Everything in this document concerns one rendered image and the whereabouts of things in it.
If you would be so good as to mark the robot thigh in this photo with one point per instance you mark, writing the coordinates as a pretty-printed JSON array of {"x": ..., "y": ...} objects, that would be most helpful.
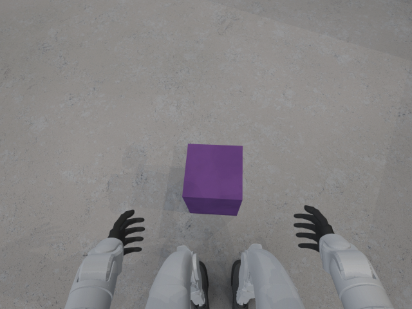
[
  {"x": 273, "y": 287},
  {"x": 171, "y": 288}
]

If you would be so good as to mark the left robot thigh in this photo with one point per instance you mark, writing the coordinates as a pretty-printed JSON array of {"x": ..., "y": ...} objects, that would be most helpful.
[{"x": 171, "y": 288}]

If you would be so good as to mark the left robot hand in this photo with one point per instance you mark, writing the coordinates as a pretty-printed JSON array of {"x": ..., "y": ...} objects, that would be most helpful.
[{"x": 120, "y": 231}]

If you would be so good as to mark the left robot forearm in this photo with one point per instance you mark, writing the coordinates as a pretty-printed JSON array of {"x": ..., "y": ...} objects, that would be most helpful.
[{"x": 95, "y": 281}]

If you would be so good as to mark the right robot hand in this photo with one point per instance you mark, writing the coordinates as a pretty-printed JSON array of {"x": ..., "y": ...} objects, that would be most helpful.
[{"x": 320, "y": 226}]

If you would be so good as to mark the right robot forearm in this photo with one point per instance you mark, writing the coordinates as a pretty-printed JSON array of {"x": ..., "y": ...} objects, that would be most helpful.
[{"x": 356, "y": 282}]

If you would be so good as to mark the right robot thigh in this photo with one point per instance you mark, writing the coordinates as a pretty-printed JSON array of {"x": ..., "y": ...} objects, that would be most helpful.
[{"x": 273, "y": 287}]

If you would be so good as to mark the carton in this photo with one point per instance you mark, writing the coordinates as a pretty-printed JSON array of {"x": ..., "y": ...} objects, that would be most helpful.
[{"x": 213, "y": 181}]

